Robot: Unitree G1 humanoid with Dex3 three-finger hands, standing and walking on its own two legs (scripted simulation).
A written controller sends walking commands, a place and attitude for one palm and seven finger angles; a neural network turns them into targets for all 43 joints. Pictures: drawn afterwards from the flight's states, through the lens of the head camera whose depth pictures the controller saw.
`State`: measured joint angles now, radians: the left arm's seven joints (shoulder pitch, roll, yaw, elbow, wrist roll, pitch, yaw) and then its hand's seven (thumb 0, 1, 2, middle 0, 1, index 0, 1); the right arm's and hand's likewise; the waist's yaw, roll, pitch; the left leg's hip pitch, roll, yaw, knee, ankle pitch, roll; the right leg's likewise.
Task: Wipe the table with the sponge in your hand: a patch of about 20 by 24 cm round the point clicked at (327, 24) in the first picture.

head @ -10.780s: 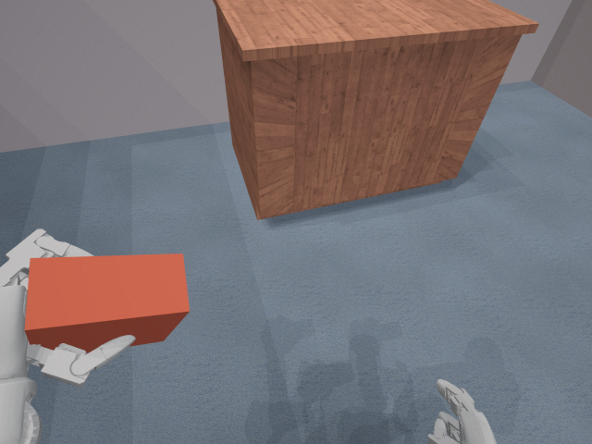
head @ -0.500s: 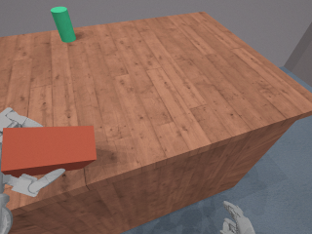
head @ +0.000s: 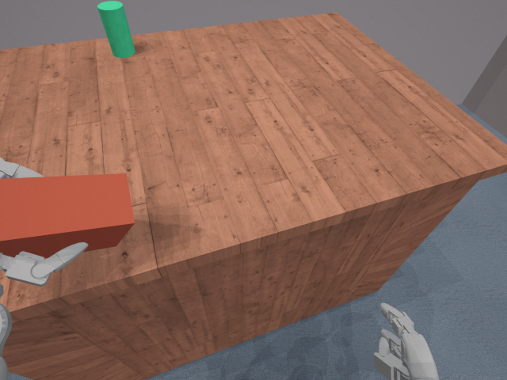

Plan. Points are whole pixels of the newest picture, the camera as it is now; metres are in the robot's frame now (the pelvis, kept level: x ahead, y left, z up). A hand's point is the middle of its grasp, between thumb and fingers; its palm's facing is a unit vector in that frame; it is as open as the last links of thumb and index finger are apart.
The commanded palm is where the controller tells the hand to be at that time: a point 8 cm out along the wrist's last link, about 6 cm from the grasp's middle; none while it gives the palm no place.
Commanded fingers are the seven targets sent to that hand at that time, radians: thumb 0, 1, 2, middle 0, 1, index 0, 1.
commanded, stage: come to a stop and stand still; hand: left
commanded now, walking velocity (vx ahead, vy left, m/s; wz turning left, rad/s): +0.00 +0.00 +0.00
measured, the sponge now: (84, 217) +0.26 +0.25 +0.15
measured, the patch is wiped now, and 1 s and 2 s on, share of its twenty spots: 0.00 0.00 0.00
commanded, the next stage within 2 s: look again from close up in 0.88 s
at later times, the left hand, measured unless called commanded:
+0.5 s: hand out of the picture +0.16 +0.32 +0.17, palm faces +0.44 -0.81 -0.38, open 10.4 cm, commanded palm +0.10 +0.35 +0.18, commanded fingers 0.00 0.10 1.30 -1.20 -1.60 -1.20 -1.60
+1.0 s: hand out of the picture +0.12 +0.35 +0.17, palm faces +0.53 -0.76 -0.38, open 10.4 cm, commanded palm +0.06 +0.37 +0.18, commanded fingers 0.00 0.10 1.30 -1.20 -1.60 -1.20 -1.60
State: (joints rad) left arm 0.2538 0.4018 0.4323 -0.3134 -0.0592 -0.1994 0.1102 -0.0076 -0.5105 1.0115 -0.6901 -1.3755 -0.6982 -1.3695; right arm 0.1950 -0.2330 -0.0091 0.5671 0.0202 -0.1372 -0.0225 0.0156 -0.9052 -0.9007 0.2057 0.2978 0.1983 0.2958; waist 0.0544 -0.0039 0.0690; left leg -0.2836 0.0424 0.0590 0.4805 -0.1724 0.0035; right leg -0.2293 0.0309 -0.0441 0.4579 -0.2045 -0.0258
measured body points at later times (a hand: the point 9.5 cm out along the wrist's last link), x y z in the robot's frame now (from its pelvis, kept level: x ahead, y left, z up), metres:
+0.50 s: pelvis -0.04 +0.06 +0.00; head -0.04 +0.09 +0.45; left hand +0.13 +0.36 +0.19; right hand +0.14 -0.14 -0.07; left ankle +0.05 +0.12 -0.73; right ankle +0.02 -0.09 -0.73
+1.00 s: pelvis -0.06 +0.07 +0.00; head -0.04 +0.10 +0.44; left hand +0.09 +0.39 +0.19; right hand +0.16 -0.11 -0.07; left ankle +0.05 +0.13 -0.74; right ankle -0.04 -0.02 -0.74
